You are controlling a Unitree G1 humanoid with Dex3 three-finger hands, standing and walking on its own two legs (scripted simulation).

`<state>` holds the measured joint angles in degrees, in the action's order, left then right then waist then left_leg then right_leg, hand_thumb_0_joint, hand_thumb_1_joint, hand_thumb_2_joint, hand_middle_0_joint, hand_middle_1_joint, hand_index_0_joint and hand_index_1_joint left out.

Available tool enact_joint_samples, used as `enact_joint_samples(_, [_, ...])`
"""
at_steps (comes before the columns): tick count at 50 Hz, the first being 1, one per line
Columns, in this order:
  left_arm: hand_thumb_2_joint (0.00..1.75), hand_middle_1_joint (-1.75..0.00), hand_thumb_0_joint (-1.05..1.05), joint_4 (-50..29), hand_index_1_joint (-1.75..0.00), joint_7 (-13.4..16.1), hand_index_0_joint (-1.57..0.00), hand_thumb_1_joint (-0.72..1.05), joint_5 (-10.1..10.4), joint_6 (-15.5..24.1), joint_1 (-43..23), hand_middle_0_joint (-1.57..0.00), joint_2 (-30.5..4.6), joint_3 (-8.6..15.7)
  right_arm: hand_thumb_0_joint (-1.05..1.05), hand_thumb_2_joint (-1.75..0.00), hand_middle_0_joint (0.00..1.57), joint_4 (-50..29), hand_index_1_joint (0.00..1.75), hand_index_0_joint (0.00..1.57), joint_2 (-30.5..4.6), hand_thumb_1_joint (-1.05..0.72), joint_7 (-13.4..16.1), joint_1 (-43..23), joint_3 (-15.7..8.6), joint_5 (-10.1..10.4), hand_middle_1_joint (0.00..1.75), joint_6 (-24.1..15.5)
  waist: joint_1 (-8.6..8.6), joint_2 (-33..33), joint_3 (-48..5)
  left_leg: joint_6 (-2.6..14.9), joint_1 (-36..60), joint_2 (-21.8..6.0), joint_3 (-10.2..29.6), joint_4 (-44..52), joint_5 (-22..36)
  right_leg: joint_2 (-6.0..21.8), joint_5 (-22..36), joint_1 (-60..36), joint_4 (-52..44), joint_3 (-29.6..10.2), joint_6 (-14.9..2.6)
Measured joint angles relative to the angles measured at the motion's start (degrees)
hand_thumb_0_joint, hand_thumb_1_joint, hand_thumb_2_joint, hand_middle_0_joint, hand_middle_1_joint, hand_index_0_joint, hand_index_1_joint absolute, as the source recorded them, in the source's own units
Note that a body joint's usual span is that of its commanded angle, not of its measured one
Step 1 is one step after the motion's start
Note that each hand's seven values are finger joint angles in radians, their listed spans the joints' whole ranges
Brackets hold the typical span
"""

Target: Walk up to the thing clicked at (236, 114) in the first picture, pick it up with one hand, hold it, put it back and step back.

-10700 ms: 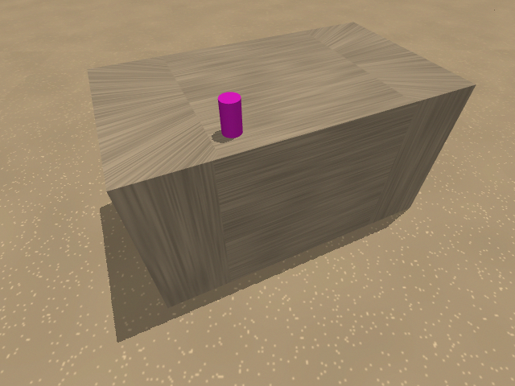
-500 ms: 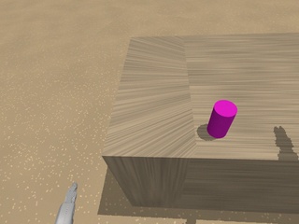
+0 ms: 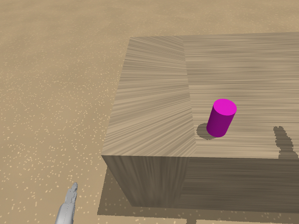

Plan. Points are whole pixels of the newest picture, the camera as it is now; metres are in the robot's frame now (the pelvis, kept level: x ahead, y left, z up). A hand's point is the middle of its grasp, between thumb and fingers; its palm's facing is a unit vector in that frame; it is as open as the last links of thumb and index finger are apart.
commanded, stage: go down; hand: right
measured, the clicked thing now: (220, 118) +0.45 -0.15 +0.01
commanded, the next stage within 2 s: approach in 0.18 s
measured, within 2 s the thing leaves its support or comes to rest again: neither
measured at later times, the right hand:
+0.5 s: hand out of the picture +0.38 -0.34 +0.13, palm faces +0.10 +1.00 +0.00, open 17.7 cm
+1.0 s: hand (238, 122) +0.44 -0.20 +0.02, palm faces +0.02 +1.00 +0.05, open 17.7 cm
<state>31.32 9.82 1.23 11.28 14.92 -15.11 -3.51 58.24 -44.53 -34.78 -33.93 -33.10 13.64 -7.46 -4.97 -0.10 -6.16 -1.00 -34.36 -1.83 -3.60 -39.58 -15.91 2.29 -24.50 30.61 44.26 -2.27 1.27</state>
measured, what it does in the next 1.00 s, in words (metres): stands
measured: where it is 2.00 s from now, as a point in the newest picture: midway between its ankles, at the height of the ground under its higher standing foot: outside the picture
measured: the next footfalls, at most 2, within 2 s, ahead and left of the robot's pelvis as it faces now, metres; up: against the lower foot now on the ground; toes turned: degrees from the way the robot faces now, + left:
none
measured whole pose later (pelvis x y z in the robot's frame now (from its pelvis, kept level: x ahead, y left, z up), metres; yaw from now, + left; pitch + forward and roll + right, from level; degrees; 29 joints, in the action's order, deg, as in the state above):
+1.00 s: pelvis -0.02 +0.00 -0.04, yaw +2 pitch +17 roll +1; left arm 13.2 4.0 -1.8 8.5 21.1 -13.9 1.6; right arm 55.0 -24.6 -16.2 -35.6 -26.0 7.8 -20.1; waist -9.2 -1.7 -6.7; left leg -1.0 -50.2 -1.4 -1.5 -53.1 -19.5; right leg 2.7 -29.1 45.2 57.7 -0.8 1.4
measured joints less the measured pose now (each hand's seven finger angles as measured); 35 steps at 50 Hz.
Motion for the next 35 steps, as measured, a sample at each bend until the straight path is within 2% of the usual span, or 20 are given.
enact_joint_samples(13, [0.06, -0.05, -0.01, -0.88, -0.06, 0.0, -0.05, -0.53, -0.15, 0.31, 1.21, -0.06, 0.07, -0.1, -0.01, -0.05, 0.06, -0.7, 0.06, 0.06, 0.45, 0.59, 0.19, 0.01, -0.03, -0.17, 0.06, 0.32, 0.04, -0.1, 0.14, 0.17, -0.43, 0.04, 0.1, -0.51, 0.19, 0.03, 0.24, 0.31, 0.34, 0.05, 0.14])
enact_joint_samples(18, [0.06, -0.05, -0.01, -1.28, -0.05, 0.19, -0.05, -0.53, -0.14, 0.42, 1.07, -0.06, -0.13, 0.08, -0.02, -0.04, 0.05, 0.08, 0.06, 0.06, -0.42, 0.59, 0.25, -0.1, -0.84, -0.39, 0.05, 0.58, -0.31, -0.1, 0.24, 0.2, -0.31, 0.1, 0.15, -0.52, 0.26, 0.08, 0.32, 0.12, 0.28, 0.09, 0.13])
enact_joint_samples(24, [0.05, -0.05, -0.01, -1.57, -0.05, 0.04, -0.05, -0.53, -0.23, 0.87, 1.36, -0.06, -0.22, 0.23, -0.01, -0.04, 0.05, 1.54, 0.05, 0.05, -0.53, 0.59, 0.37, -0.3, 0.79, 0.03, 0.05, -0.4, 0.05, -0.18, 0.43, 0.23, -1.48, -0.07, 0.05, -1.16, 0.16, -0.09, 0.34, 1.3, 0.8, -0.06, 0.15])
enact_joint_samples(30, [0.05, -0.05, -0.01, -2.82, -0.06, -0.52, -0.05, -0.53, -0.73, 1.83, 0.99, -0.07, -0.08, 0.19, -0.01, -0.04, 0.05, 2.9, 0.05, 0.05, 3.21, 0.58, 1.19, -1.2, 4.54, 0.44, 0.05, -3.02, -0.42, -0.91, 0.15, 0.25, -4.41, -0.43, -0.07, -3.44, -0.57, -0.41, -0.18, 4.19, 2.82, -0.32, 0.21])
enact_joint_samples(35, [0.05, -0.05, -0.01, -5.2, -0.06, -1.79, -0.06, -0.53, -1.69, 2.17, 0.83, -0.07, 0.75, 0.29, -0.01, -0.04, 0.05, 2.5, 0.05, 0.05, 8.51, 0.56, 4.16, -1.69, 6.22, -0.6, 0.05, -6.4, -1.87, -1.69, 0.03, 0.24, -8.27, -0.44, 0.25, -6.43, -1.43, -0.4, -1.19, 7.88, 5.79, -0.14, 0.24])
